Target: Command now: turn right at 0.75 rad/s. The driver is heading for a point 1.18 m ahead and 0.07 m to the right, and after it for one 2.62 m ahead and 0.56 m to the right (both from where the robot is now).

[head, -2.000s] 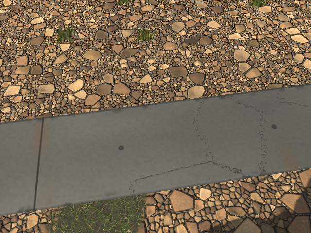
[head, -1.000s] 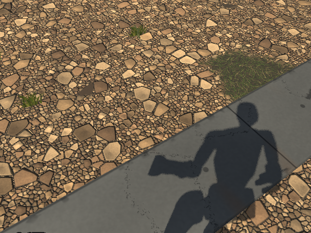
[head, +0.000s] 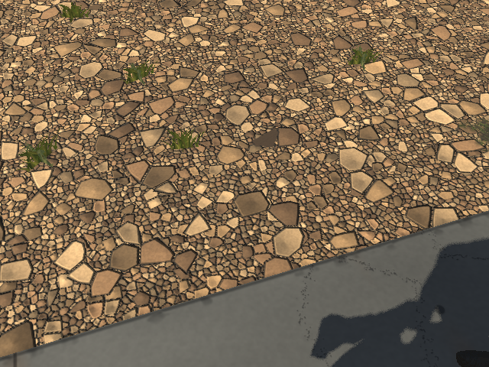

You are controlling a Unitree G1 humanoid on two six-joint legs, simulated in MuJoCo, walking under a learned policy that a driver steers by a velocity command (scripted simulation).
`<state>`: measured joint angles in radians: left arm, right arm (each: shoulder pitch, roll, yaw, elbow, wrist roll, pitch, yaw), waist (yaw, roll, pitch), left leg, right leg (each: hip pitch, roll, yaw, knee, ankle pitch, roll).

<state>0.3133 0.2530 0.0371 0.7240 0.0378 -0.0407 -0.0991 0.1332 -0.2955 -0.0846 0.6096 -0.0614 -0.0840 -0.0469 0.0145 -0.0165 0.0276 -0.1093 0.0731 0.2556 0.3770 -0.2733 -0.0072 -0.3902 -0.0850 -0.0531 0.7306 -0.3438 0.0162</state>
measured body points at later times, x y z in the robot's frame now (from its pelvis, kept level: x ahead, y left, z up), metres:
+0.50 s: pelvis +0.05 -0.03 -0.01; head +0.06 -0.04 +0.44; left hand +0.31 +0.16 -0.08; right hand +0.10 -0.34 -0.11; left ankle +0.11 +0.08 -0.73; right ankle +0.02 -0.13 -0.74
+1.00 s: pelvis +0.27 +0.03 -0.01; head +0.30 +0.05 +0.44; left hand +0.50 +0.28 -0.08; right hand +0.24 -0.26 -0.12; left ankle +0.08 +0.10 -0.74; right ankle +0.47 -0.08 -0.71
